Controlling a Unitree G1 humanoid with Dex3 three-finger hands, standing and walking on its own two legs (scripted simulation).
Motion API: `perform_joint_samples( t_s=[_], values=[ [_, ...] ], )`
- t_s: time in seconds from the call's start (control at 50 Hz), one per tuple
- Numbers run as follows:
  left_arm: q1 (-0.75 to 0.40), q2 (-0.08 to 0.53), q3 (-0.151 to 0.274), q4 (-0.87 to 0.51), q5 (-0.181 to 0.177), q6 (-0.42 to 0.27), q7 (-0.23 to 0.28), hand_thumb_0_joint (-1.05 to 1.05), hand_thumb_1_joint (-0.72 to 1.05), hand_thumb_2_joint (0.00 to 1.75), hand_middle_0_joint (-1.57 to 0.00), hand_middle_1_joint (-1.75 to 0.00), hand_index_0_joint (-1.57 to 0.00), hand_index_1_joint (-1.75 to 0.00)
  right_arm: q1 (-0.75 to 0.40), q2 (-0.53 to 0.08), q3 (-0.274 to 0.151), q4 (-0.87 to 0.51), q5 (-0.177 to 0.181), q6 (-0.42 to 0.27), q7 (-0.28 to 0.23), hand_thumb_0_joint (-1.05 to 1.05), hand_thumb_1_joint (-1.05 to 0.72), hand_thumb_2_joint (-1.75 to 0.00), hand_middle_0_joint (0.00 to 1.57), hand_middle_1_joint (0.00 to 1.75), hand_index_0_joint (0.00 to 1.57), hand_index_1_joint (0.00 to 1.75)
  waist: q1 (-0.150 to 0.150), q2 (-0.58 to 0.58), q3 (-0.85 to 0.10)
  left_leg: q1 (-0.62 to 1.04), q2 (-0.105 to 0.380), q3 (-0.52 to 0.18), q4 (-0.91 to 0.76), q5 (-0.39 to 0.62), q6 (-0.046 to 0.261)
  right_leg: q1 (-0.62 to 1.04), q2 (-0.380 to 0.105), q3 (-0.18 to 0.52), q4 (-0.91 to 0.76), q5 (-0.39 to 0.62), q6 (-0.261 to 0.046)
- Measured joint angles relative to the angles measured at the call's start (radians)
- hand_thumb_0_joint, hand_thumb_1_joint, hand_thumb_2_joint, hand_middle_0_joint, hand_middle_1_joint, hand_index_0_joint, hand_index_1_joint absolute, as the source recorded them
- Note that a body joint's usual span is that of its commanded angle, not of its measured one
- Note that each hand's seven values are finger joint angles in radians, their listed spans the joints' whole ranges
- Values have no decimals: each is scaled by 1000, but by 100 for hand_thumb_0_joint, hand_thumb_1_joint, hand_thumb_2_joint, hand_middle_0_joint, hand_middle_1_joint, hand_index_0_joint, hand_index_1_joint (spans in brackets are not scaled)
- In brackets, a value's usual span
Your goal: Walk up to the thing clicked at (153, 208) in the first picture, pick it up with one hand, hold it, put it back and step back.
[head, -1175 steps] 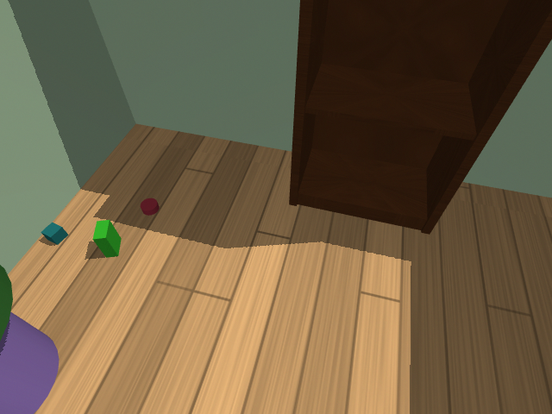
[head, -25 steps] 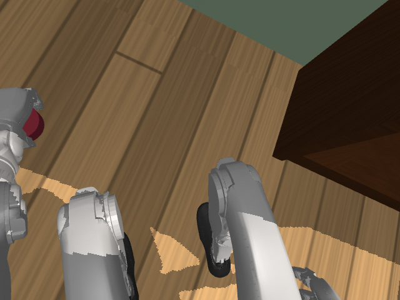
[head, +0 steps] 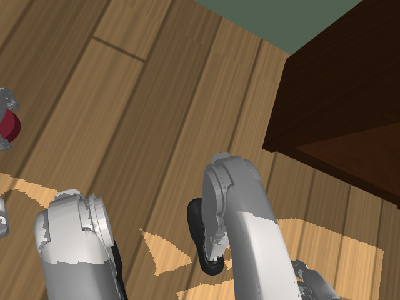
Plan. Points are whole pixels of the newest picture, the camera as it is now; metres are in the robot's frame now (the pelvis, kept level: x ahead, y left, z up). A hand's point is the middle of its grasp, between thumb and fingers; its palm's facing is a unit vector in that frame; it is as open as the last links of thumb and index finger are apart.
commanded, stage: rest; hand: left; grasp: from above
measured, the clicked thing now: out of the picture +0.47 +0.30 -0.22
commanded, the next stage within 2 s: open in 1.46 s
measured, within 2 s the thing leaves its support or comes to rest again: rests again in 1.00 s
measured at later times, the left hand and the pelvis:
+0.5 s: hand (6, 128) +0.47 +0.29 -0.24, palm faces -0.44 -0.12 -0.89, open 9.2 cm; pelvis +0.00 +0.00 -0.02, yaw -3 degrees
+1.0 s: hand (13, 129) +0.47 +0.28 -0.26, palm faces -0.44 -0.12 -0.89, open 9.2 cm; pelvis +0.00 +0.01 -0.02, yaw -5 degrees
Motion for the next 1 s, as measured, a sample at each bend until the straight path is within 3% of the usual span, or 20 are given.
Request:
perform_joint_samples(
  t_s=[0.48,1.0],
  values=[
    [-11,118,66,109,35,-22,95,-2,9,40,-66,-53,-79,-54,-10,-18,80,-6,-75,-48,60,0,-90,-90,20,30,20,30,-57,-42,79,-30,2,-54,94,-25,-1,-13,19,-39,52,0,12],
    [-38,193,38,188,29,-16,155,-2,8,40,-67,-52,-80,-53,-46,-37,164,-36,-108,-114,110,0,-91,-90,20,30,20,30,-93,-85,136,-18,4,-90,127,-35,8,18,33,-68,50,6,26]
  ],
)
